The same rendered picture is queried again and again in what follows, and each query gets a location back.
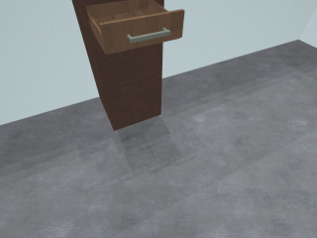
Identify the drawer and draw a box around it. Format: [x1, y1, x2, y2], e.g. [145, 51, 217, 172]
[86, 0, 185, 55]

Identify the cabinet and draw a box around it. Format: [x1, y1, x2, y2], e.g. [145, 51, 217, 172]
[71, 0, 164, 131]

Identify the handle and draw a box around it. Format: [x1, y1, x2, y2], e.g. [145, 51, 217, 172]
[127, 27, 171, 44]

